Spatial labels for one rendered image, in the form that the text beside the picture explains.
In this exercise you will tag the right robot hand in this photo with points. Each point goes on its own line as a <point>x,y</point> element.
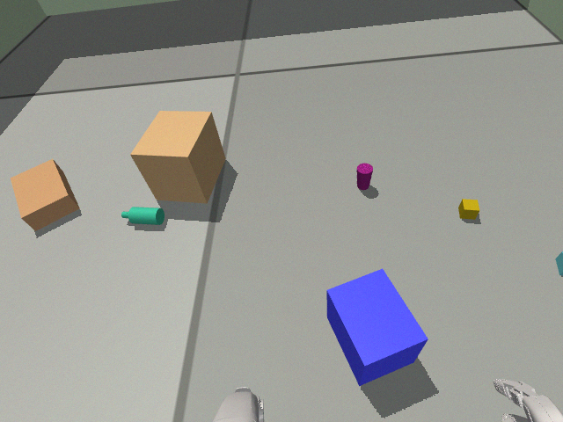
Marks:
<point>538,408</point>

